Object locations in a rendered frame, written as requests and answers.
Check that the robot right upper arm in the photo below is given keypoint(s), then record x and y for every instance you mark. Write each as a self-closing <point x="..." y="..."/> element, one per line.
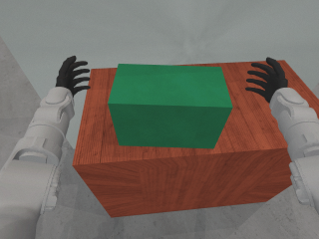
<point x="305" y="180"/>

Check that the right robot forearm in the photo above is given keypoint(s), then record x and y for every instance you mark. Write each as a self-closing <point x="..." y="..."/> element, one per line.
<point x="297" y="122"/>

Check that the robot left upper arm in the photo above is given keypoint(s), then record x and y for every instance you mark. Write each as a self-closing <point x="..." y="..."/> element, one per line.
<point x="27" y="190"/>

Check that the left robot forearm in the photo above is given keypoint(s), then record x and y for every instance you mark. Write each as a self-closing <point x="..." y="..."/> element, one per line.
<point x="47" y="130"/>

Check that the carton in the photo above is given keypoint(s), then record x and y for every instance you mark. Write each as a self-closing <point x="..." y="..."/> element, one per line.
<point x="169" y="105"/>

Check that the pedestal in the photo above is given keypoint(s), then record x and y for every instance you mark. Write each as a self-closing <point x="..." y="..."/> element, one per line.
<point x="249" y="163"/>

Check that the robot right hand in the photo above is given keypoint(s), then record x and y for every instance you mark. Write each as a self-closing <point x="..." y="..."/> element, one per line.
<point x="275" y="79"/>

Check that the robot left hand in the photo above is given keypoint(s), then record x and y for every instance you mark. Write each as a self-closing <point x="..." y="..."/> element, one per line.
<point x="67" y="75"/>

